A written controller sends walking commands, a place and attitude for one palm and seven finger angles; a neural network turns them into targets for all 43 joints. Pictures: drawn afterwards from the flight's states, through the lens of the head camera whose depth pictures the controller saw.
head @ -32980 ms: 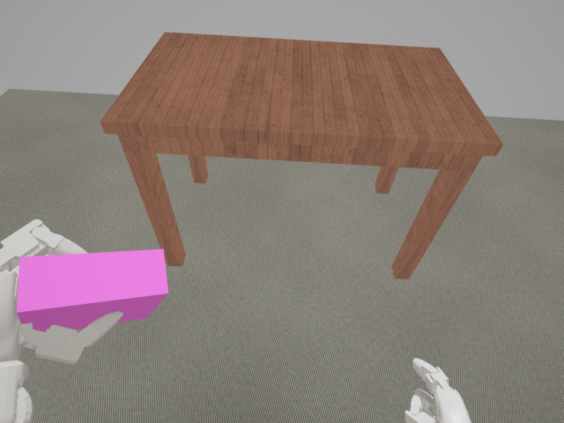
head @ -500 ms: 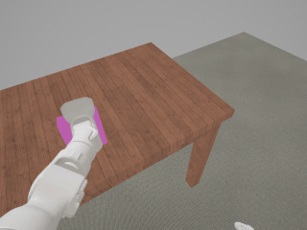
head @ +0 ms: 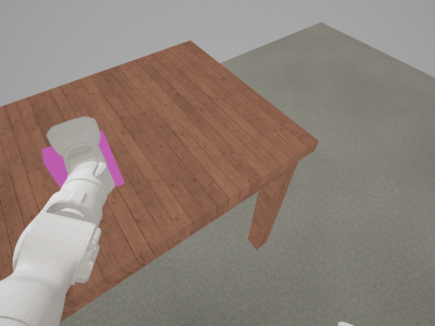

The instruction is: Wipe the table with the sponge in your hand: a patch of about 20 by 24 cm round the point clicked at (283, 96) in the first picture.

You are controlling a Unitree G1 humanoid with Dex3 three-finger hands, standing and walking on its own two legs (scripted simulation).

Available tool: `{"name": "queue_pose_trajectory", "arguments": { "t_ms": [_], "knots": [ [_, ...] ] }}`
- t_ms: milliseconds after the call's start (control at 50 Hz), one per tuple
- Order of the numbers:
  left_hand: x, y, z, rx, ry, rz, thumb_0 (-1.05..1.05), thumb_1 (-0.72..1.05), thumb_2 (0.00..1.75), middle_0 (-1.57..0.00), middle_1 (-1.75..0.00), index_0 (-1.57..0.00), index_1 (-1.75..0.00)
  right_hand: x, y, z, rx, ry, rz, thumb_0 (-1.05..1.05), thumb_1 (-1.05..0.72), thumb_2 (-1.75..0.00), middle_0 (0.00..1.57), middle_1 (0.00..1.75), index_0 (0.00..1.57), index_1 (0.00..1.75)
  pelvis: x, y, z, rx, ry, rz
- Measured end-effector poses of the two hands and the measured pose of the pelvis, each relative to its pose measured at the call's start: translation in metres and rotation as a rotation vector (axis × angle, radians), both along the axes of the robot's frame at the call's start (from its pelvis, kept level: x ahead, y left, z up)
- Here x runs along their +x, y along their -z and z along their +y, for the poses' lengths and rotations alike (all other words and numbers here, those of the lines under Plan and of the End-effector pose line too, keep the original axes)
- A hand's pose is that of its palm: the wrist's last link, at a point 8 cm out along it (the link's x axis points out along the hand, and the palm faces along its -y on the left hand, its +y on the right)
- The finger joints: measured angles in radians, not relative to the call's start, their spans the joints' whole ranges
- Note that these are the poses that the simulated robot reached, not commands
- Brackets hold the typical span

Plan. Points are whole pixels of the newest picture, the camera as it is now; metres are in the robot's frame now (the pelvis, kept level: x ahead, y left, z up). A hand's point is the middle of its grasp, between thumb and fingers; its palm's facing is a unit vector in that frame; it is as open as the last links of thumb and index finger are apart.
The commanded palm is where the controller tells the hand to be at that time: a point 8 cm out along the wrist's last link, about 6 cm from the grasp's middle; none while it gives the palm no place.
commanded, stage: wipe forward along the third lane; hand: left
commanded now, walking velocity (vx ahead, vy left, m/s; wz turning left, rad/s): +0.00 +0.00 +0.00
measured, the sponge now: (90, 174) +0.43 +0.26 +0.01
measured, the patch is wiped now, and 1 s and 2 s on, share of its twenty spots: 0.85 1.00 1.00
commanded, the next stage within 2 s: wipe back along the third lane in 0.34 s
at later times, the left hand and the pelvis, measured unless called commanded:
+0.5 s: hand (71, 139) +0.50 +0.30 +0.05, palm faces -0.12 -0.01 -0.99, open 9.3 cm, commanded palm +0.48 +0.27 +0.08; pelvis +0.01 +0.05 -0.01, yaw -1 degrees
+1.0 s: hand (72, 147) +0.47 +0.29 +0.05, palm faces -0.02 -0.01 -1.00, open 9.3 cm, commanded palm +0.43 +0.25 +0.08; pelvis +0.04 +0.09 +0.01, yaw +1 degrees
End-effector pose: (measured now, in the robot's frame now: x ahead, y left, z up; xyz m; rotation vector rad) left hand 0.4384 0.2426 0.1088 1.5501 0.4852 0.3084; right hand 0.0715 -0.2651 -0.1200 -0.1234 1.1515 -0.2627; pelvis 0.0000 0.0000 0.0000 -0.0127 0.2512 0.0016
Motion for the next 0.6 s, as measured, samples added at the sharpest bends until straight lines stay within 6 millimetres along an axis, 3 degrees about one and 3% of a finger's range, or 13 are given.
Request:
{"name": "queue_pose_trajectory", "arguments": {
  "t_ms": [260, 480, 600],
  "knots": [
    [0.022, -0.001, 0.024, -0.013, -0.009, -0.002, 0.01, -0.53, 1.18, -0.82, -1.42, -0.85, -1.39, -0.012, -0.003, 0.024, -0.011, 0.012, 0.031, 0.0, -0.91, -0.9, 0.2, 0.3, 0.2, 0.3, 0.003, 0.002, 0.02, -0.02, 0.002, 0.036],
    [0.048, 0.0, 0.044, 0.0, 0.003, 0.006, 0.01, -0.53, 1.18, -0.82, -1.43, -0.85, -1.4, -0.034, -0.002, 0.047, -0.029, 0.032, 0.101, 0.0, -0.91, -0.9, 0.2, 0.3, 0.2, 0.3, 0.007, 0.005, 0.045, -0.039, -0.001, 0.083],
    [0.047, 0.003, 0.045, 0.004, 0.035, -0.016, 0.0, -0.53, 1.18, -0.82, -1.43, -0.85, -1.4, -0.038, 0.0, 0.066, -0.003, 0.032, 0.128, 0.0, -0.91, -0.9, 0.2, 0.3, 0.2, 0.3, 0.014, 0.005, 0.059, -0.046, 0.004, 0.085]
  ]
}}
